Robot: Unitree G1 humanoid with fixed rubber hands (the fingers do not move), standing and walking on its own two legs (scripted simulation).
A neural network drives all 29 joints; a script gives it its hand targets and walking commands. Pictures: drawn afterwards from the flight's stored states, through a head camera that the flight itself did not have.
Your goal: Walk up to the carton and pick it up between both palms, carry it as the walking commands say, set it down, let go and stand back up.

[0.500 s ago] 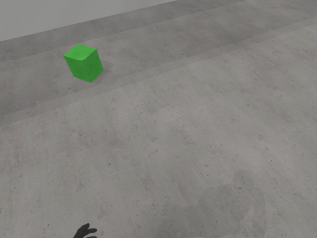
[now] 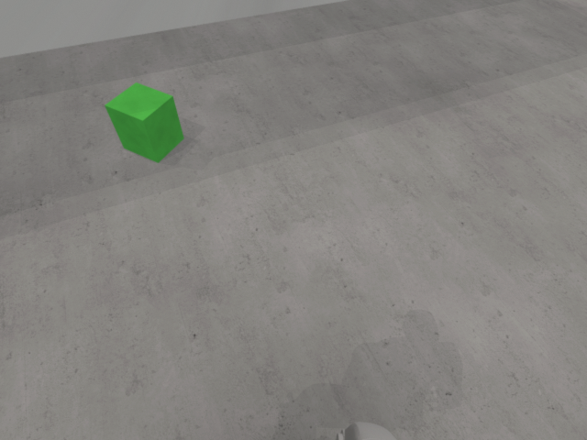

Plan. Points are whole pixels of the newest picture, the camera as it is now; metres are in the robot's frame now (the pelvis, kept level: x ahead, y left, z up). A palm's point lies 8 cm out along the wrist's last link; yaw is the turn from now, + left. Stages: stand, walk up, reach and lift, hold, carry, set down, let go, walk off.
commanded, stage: walk up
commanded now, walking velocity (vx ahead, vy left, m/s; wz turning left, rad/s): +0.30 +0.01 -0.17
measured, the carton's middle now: (147, 123) +1.43 +0.72 -0.65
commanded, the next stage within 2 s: none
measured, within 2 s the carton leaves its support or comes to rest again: neither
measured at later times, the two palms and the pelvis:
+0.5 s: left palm (158, 419) +0.15 +0.21 -0.13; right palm (484, 429) +0.16 -0.27 -0.14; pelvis +0.14 -0.03 +0.00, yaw -3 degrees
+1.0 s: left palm (194, 235) +0.46 +0.21 -0.11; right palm (453, 392) +0.20 -0.23 -0.12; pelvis +0.30 +0.00 +0.01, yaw -6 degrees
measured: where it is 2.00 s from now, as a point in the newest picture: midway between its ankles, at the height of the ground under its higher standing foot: (310, 262)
